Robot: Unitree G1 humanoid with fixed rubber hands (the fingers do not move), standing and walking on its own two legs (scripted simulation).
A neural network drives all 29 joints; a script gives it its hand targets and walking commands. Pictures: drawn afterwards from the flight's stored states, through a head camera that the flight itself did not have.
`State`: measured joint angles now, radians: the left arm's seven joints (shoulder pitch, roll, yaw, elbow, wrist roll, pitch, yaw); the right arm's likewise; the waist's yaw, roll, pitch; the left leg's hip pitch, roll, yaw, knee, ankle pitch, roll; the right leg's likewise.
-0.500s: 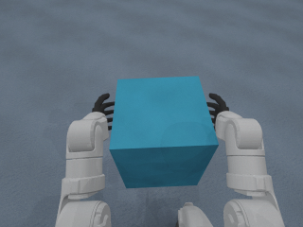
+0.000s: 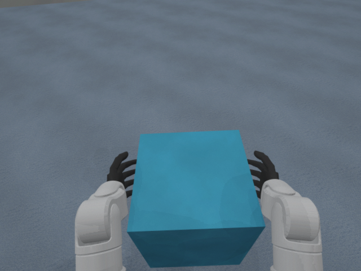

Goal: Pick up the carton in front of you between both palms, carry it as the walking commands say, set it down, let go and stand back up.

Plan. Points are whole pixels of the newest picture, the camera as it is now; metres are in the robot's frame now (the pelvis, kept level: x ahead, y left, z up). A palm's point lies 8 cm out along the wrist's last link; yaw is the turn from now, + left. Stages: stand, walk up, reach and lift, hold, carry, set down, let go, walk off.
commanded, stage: carry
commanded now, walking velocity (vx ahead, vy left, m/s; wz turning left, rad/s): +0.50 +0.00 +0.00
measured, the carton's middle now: (192, 202) +0.28 +0.01 +0.01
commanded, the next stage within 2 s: none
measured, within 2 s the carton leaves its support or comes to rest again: neither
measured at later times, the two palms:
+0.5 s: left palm (133, 102) +0.57 +0.17 +0.08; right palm (236, 103) +0.54 -0.12 +0.08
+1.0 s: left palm (150, 60) +0.81 +0.15 +0.09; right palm (231, 59) +0.81 -0.15 +0.08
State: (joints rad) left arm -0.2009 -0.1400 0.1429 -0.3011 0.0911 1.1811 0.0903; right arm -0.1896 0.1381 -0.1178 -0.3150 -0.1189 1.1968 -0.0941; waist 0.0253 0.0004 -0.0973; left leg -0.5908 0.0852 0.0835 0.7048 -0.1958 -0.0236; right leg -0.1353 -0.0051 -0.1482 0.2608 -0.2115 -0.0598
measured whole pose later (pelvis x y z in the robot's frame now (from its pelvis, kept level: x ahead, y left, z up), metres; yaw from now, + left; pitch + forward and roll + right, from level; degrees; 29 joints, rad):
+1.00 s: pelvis +0.54 +0.00 -0.01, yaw -1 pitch +2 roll +0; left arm -0.18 -0.14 0.12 -0.33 0.10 1.19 0.08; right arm -0.17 0.14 -0.10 -0.37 -0.13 1.22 -0.09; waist 0.01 0.02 -0.08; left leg -0.32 0.07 0.16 0.44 -0.12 -0.01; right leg -0.24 -0.06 -0.21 0.47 -0.27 -0.02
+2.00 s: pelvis +0.56 +0.01 -0.02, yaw -3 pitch +2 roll +0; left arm -0.16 -0.13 0.12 -0.07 0.18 1.02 0.04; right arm -0.14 0.13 -0.11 -0.08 -0.18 1.03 -0.05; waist 0.00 0.00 -0.13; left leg -0.31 0.08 0.18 0.50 -0.22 0.01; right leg -0.23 -0.07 -0.18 0.51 -0.31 0.00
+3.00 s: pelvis +0.54 +0.00 -0.01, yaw -6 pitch -6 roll +0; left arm -0.22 -0.14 0.19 0.17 0.26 0.72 0.01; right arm -0.23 0.15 -0.18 0.20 -0.26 0.71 0.00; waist 0.00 0.00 0.05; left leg -0.13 0.03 0.00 0.38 -0.15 -0.03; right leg -0.07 0.00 -0.07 0.40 -0.23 -0.03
